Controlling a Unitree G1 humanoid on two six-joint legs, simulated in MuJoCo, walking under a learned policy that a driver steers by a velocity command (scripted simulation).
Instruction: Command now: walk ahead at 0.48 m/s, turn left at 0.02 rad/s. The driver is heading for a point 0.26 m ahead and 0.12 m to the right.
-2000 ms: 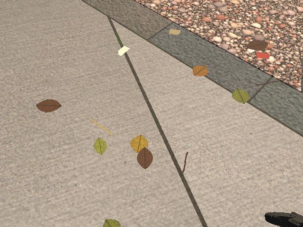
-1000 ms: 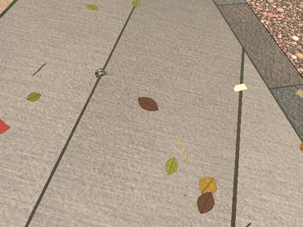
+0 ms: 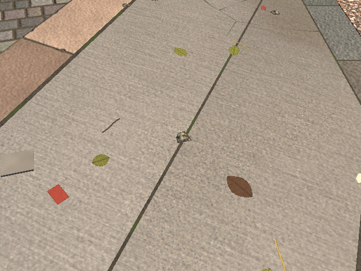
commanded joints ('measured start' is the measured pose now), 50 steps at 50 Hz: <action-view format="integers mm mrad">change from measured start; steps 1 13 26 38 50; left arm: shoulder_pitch -114 187 -97 -23 -31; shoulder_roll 12 178 78 34 41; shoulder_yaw -8 30 4 -20 -14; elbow -90 -40 30 119 219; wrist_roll -1 38 31 24 9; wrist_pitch -20 -21 21 56 73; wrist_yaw -10 -18 2 25 40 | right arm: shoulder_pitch -34 223 -88 -177 -191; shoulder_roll -171 -64 -115 -110 -102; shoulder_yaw -40 12 -16 -15 -15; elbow -48 33 1 24 111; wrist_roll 6 -17 -8 -14 -7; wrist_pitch -14 10 97 48 62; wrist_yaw -14 -18 -62 -48 -51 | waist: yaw -2 95 38 64 59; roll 121 -220 -37 123 56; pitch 72 -528 -102 -28 -40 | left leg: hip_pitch -51 -481 -181 -180 -120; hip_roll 229 -35 145 142 116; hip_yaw -120 -100 -71 -103 -72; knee -121 1116 471 196 215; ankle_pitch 283 -463 -6 102 258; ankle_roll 133 -110 -129 -70 -55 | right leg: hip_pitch -13 1150 308 426 493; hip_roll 17 -352 -79 86 77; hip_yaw -19 579 107 6 5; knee -196 -368 -668 -472 -455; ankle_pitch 153 879 -18 -85 79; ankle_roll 9 -450 -252 -59 -46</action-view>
